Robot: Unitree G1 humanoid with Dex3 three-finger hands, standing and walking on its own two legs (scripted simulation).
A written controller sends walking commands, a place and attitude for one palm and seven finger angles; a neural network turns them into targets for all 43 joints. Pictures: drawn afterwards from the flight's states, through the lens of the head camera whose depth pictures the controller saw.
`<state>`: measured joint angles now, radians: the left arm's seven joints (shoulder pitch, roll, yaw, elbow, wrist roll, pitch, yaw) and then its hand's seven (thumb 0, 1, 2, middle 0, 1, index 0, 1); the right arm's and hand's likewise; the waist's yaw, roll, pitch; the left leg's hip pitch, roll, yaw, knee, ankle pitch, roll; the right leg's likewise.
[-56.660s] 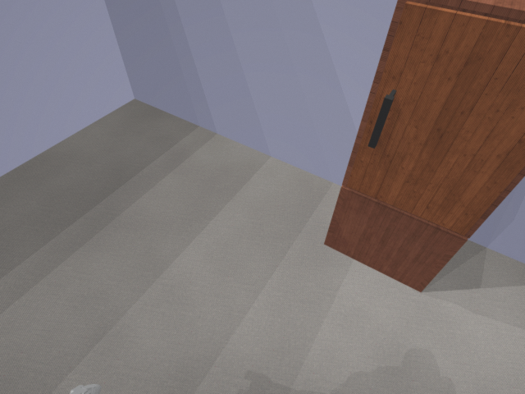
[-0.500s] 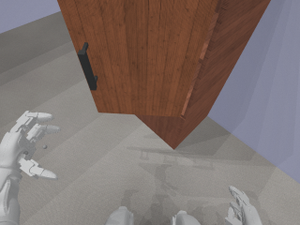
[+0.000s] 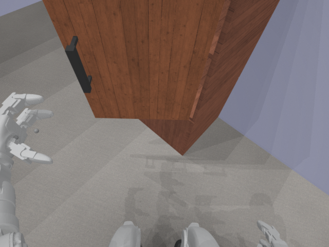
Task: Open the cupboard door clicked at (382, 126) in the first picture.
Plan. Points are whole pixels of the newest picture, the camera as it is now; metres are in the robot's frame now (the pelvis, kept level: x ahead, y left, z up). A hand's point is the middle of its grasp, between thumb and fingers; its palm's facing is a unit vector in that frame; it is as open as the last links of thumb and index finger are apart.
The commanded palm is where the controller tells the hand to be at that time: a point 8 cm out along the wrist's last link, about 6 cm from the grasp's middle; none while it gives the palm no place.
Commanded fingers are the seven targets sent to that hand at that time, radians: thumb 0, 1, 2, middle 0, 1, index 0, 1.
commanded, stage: move the hooked fingers beside the handle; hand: left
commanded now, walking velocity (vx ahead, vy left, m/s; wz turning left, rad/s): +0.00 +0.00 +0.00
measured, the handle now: (81, 66) +0.57 +0.25 +0.04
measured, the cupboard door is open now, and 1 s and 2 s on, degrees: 42 42 42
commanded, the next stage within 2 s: slide the fingers in behind the handle in 1.88 s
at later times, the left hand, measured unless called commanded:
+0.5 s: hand (44, 102) +0.44 +0.31 +0.05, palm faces +0.03 -1.00 +0.00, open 14.0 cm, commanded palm +0.42 +0.35 +0.05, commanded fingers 0.00 -0.50 0.30 -0.30 -1.20 -0.30 -1.20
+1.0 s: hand (49, 80) +0.51 +0.32 +0.05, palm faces +0.03 -1.00 -0.01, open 14.0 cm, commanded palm +0.51 +0.35 +0.05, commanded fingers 0.00 -0.50 0.30 -0.30 -1.20 -0.30 -1.20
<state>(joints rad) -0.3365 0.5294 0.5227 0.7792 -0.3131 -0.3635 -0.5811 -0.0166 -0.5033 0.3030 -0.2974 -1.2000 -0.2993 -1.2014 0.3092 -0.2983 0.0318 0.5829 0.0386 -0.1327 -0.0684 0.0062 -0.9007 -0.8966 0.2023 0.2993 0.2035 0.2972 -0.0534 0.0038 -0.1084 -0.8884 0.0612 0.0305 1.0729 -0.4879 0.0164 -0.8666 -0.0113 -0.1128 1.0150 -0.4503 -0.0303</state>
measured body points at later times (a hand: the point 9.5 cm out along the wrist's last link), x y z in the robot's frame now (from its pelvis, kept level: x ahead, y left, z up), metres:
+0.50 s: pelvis -0.01 +0.02 -0.01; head +0.12 +0.05 +0.42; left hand +0.43 +0.36 +0.05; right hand +0.05 -0.26 -0.11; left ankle +0.01 +0.11 -0.67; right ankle +0.02 -0.11 -0.67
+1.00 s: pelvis -0.01 +0.02 -0.03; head +0.16 +0.07 +0.39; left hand +0.50 +0.37 +0.05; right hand +0.00 -0.26 -0.11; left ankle +0.01 +0.11 -0.67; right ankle +0.02 -0.11 -0.67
